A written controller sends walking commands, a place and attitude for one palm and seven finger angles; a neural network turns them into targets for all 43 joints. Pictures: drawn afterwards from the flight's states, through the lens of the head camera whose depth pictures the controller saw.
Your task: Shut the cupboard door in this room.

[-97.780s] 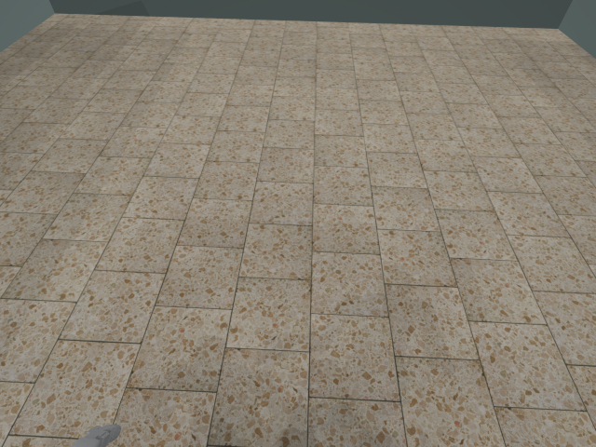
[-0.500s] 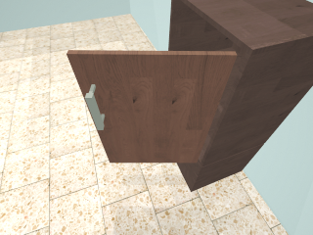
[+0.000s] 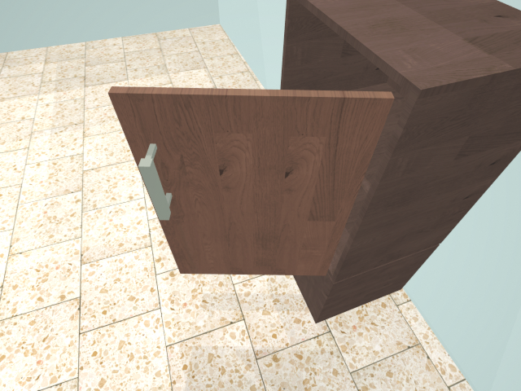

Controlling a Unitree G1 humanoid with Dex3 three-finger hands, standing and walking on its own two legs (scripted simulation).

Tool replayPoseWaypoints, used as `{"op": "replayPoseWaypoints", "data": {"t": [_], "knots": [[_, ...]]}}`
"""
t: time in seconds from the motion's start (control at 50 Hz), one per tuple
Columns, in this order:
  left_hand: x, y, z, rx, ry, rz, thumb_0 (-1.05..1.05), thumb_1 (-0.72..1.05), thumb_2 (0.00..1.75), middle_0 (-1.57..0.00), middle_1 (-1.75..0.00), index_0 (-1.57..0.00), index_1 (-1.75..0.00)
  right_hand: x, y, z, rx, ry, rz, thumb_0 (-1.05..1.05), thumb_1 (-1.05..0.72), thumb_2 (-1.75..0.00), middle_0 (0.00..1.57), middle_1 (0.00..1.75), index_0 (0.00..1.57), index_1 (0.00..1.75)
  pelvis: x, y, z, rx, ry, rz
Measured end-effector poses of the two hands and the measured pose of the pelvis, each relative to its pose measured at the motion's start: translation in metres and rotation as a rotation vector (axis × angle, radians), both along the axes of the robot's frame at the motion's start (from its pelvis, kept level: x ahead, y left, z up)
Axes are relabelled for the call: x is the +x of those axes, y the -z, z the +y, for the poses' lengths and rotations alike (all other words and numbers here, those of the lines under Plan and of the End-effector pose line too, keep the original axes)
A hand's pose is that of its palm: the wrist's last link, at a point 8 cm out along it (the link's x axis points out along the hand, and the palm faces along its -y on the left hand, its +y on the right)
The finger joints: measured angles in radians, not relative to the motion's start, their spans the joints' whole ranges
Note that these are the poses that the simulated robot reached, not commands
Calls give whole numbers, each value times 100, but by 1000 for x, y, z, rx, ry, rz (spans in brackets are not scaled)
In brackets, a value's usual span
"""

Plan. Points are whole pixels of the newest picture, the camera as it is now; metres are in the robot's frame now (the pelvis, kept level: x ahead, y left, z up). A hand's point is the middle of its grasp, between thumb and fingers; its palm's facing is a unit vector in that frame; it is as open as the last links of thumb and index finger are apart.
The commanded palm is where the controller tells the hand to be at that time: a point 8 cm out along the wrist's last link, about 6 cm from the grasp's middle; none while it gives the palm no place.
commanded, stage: look again from close up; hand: left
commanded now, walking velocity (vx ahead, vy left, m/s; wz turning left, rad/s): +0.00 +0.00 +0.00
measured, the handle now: (158, 183) +0.44 +0.22 +0.04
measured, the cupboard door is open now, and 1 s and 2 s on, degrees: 69 69 69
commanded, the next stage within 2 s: raise the hand and make a fist in 0.26 s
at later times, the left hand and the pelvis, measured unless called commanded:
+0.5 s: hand out of the picture +0.13 +0.20 -0.07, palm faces +0.26 -0.94 -0.20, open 7.3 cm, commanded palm +0.09 +0.23 -0.07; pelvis -0.01 +0.00 -0.01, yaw +2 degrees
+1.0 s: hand out of the picture +0.11 +0.17 +0.00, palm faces +0.00 -1.00 -0.05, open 5.1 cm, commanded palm +0.09 +0.23 -0.02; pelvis -0.09 +0.00 -0.10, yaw +4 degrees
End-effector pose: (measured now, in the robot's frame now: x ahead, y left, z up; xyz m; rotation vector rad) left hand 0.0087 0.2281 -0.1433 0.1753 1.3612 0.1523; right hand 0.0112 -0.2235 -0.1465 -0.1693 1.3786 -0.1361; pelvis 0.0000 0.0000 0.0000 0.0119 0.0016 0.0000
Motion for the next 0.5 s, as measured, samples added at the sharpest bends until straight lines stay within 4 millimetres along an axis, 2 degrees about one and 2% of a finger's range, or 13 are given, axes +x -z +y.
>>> {"op": "replayPoseWaypoints", "data": {"t": [0.38,0.4,0.42,0.46,0.5], "knots": [[-16,1,-7,-7,-19,20,1,91,90,-20,-29,-20,-30,-10,0,1,4,-2,20,1,-91,-90,20,30,20,30,-4,0,-1,-6,-9,1],[-7,-4,-2,-3,-81,-36,1,91,90,-20,-29,-20,-30,-7,-1,-1,-12,-4,-18,1,-91,-90,20,30,20,30,-7,1,-1,-8,-7,0],[10,-16,5,18,-103,-161,2,91,90,-20,-30,-21,-30,-2,-4,-4,-35,-4,-92,1,-91,-90,20,30,20,30,-9,3,-2,-6,-6,-2],[51,-53,14,69,-107,-461,3,92,90,-21,-30,-21,-31,12,-8,-10,-56,-12,-245,1,-91,-90,20,30,20,30,-11,7,-1,6,-15,1],[92,-92,15,89,-97,-713,3,92,90,-22,-31,-22,-32,30,-11,-15,-48,-23,-378,1,-91,-90,20,30,20,30,-15,10,0,8,-38,11]]}}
